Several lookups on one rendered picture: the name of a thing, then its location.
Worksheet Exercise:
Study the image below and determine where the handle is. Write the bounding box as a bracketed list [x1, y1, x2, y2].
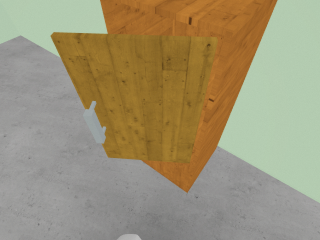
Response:
[83, 101, 106, 144]

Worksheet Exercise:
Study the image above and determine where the cupboard door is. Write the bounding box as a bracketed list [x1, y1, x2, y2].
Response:
[50, 32, 218, 164]

